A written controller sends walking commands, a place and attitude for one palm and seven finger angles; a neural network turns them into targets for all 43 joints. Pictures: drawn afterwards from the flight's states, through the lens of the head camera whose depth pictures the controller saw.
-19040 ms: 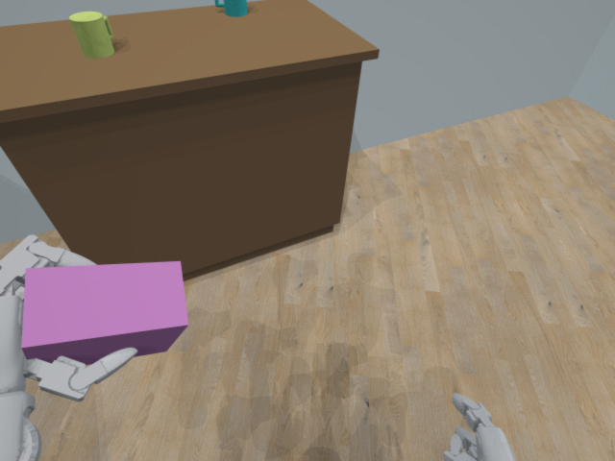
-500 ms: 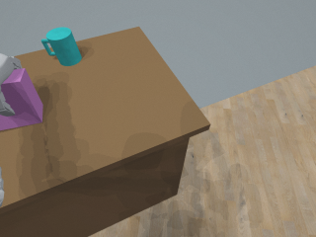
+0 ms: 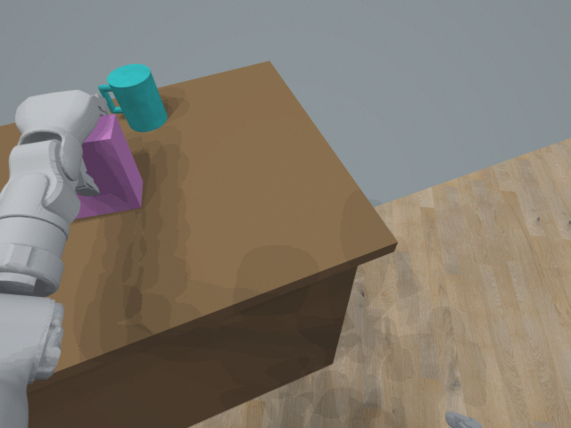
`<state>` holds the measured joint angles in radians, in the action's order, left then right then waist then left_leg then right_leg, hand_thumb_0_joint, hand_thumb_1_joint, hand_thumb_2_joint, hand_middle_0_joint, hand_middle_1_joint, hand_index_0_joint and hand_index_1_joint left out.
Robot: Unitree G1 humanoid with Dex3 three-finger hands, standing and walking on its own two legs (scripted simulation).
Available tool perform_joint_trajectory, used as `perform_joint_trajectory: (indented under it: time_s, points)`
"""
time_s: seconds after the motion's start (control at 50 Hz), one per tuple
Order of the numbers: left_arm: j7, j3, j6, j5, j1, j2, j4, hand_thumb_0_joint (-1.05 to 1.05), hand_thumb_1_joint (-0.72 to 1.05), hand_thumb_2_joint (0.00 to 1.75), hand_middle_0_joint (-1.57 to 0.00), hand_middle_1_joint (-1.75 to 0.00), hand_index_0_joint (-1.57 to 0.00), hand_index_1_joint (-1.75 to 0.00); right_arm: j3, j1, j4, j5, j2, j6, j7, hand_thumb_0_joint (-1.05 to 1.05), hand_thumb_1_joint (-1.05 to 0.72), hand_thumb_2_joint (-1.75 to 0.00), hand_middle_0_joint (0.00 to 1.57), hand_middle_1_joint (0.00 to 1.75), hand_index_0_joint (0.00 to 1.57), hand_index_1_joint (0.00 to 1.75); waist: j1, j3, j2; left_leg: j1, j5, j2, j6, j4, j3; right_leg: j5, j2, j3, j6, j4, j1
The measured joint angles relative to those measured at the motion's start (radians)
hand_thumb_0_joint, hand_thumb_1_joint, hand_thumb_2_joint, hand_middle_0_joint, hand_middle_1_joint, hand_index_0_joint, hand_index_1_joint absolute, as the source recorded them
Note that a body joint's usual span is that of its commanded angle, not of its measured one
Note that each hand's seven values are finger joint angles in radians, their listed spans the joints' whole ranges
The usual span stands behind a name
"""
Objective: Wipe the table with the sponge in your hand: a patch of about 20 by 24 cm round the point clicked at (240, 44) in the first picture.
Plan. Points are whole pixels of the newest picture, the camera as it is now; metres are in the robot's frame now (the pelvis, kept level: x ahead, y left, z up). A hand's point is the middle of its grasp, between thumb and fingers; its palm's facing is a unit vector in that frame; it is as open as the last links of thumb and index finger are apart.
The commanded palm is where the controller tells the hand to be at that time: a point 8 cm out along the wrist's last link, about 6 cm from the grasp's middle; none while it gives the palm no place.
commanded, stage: slide across to the middle lane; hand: left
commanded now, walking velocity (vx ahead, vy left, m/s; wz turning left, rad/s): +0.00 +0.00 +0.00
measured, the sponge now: (94, 180) +0.43 +0.31 +0.11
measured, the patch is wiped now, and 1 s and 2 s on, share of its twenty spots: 0.55 0.70 0.75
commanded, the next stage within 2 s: wipe back along the middle lane in 0.02 s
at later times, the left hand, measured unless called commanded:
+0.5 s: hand (100, 162) +0.42 +0.28 +0.15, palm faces -0.02 +0.01 -1.00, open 10.6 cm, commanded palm +0.39 +0.27 +0.19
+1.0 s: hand (103, 184) +0.38 +0.26 +0.15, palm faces +0.06 -0.01 -1.00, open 10.6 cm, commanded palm +0.34 +0.25 +0.17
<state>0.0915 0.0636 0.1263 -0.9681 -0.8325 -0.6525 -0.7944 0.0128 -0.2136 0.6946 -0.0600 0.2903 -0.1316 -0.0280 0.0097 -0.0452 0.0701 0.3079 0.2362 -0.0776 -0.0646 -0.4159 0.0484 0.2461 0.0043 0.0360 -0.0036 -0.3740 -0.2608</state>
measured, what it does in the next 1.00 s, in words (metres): stands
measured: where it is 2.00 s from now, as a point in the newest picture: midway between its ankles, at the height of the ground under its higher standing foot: outside the picture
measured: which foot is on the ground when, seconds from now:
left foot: down 0.00-1.00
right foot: down 0.00-1.00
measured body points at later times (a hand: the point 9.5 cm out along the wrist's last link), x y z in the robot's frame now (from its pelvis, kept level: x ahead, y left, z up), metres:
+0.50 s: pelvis +0.01 -0.02 +0.00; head +0.03 -0.05 +0.45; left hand +0.41 +0.27 +0.21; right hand +0.12 -0.29 -0.13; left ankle -0.03 +0.08 -0.74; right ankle -0.04 -0.12 -0.74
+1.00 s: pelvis +0.01 -0.02 +0.00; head +0.02 -0.06 +0.45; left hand +0.37 +0.26 +0.20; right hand +0.19 -0.26 -0.12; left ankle -0.03 +0.08 -0.74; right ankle -0.04 -0.12 -0.74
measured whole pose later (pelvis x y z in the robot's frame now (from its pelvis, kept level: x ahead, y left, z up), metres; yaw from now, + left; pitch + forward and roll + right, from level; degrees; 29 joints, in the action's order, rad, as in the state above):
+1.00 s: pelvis +0.01 -0.02 +0.00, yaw -1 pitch +4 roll +0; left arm 0.07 0.11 0.45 -0.92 -0.46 -0.56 -0.30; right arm 0.04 -0.12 0.63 -0.08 0.30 -0.16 -0.01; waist 0.04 -0.06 0.10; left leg 0.23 0.28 -0.05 -0.04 -0.44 0.03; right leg 0.29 -0.02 0.02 -0.03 -0.43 -0.20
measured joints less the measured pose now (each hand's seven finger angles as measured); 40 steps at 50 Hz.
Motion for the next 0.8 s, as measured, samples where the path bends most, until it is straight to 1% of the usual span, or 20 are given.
perform_joint_trajectory:
  time_s: [0.12,0.26,0.36,0.44,0.64,0.8]
  points:
    - [-0.005,0.013,0.063,0.001,0.026,0.022,0.039,0.01,-0.56,1.03,-0.69,-1.29,-0.71,-1.29,-0.005,-0.003,0.004,0.002,0.009,-0.010,0.010,0.00,-0.90,-0.90,0.21,0.30,0.20,0.30,0.001,-0.002,0.008,-0.010,0.004,0.004,0.004,0.004,0.000,0.006,-0.004,-0.001,-0.002,-0.001,0.007]
    - [-0.005,0.009,0.115,0.016,0.071,0.031,0.082,0.00,-0.56,1.03,-0.69,-1.29,-0.71,-1.29,-0.004,-0.005,0.011,-0.001,0.017,-0.025,0.011,0.00,-0.90,-0.90,0.21,0.30,0.20,0.30,-0.001,-0.004,0.013,-0.027,0.012,0.012,0.011,0.002,-0.003,0.014,-0.012,-0.005,-0.010,-0.008,0.019]
    - [0.002,0.009,0.139,0.018,0.109,0.029,0.124,0.00,-0.55,1.03,-0.68,-1.29,-0.70,-1.30,-0.004,-0.004,0.000,-0.005,0.022,-0.031,0.008,0.00,-0.90,-0.90,0.20,0.30,0.20,0.30,-0.005,-0.004,0.013,-0.038,0.017,0.018,0.016,-0.002,-0.006,0.020,-0.018,-0.008,-0.016,-0.016,0.027]
    - [0.003,-0.001,0.151,0.029,0.147,0.030,0.161,0.00,-0.55,1.03,-0.68,-1.29,-0.70,-1.30,-0.002,0.001,-0.011,-0.008,0.026,-0.034,0.007,0.00,-0.90,-0.90,0.20,0.30,0.20,0.30,-0.005,-0.006,0.014,-0.046,0.022,0.023,0.019,-0.005,-0.009,0.024,-0.023,-0.011,-0.021,-0.022,0.032]
    - [-0.006,-0.003,0.195,0.042,0.240,0.046,0.282,0.00,-0.54,1.03,-0.67,-1.30,-0.69,-1.30,0.003,0.027,-0.035,-0.011,0.028,-0.038,0.009,0.00,-0.90,-0.90,0.20,0.30,0.20,0.30,0.005,-0.009,0.016,-0.059,0.031,0.029,0.025,-0.015,-0.011,0.033,-0.030,-0.013,-0.027,-0.035,0.043]
    - [-0.020,0.000,0.245,0.057,0.341,0.068,0.422,0.00,-0.52,1.02,-0.66,-1.30,-0.68,-1.31,0.009,0.056,-0.053,-0.013,0.023,-0.039,0.018,0.00,-0.90,-0.90,0.20,0.30,0.20,0.30,0.020,-0.015,0.024,-0.074,0.038,0.029,0.024,-0.019,-0.016,0.039,-0.029,-0.018,-0.026,-0.042,0.055]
